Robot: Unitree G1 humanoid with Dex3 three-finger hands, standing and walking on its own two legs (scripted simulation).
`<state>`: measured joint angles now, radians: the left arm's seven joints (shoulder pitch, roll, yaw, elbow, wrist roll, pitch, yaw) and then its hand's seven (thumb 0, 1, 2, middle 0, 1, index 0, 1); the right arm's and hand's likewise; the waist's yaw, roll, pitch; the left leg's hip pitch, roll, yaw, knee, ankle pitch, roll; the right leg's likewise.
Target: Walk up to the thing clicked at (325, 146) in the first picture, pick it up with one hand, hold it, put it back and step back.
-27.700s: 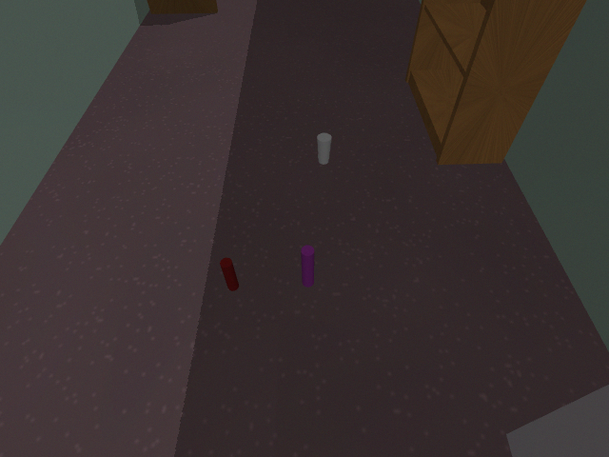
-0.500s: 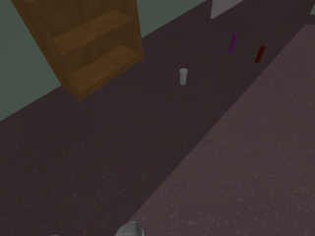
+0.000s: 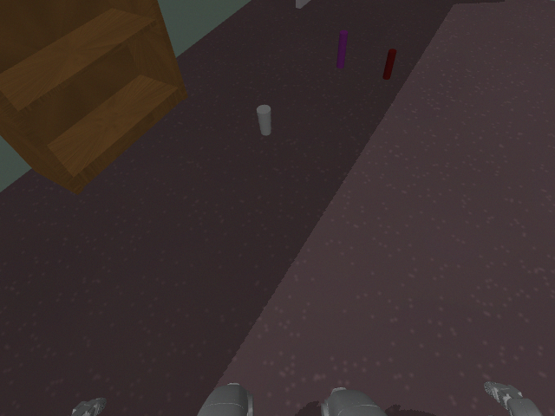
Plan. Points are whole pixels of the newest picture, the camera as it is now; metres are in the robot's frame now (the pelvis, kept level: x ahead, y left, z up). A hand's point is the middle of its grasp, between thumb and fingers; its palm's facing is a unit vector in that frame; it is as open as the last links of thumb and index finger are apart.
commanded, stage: walk up
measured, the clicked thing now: (264, 121) +1.45 +0.12 -0.67
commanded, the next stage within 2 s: stand in 1.68 s
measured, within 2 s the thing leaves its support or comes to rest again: neither
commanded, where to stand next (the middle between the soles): +0.06 +0.02 m, yaw -4 degrees
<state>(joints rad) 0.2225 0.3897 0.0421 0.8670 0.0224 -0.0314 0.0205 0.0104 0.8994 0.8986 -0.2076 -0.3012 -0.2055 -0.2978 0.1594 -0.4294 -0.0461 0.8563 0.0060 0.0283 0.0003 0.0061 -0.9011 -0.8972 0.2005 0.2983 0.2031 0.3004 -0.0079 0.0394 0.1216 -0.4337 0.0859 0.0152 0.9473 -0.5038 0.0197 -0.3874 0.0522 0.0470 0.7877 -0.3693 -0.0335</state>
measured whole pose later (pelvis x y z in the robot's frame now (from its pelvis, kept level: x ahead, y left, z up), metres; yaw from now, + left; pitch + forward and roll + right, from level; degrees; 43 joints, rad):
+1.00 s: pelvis +0.01 +0.03 +0.03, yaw -8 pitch -1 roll +1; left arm 0.09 0.36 0.01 1.07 0.01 0.00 0.00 0.01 0.90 0.90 -0.21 -0.30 -0.20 -0.30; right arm 0.05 -0.38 -0.04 1.08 0.00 0.01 0.02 0.01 -0.90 -0.90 0.20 0.30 0.20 0.30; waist -0.02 0.00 0.09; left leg -0.18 0.07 0.14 0.51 -0.29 -0.02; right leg -0.28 0.05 0.18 0.54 -0.23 0.02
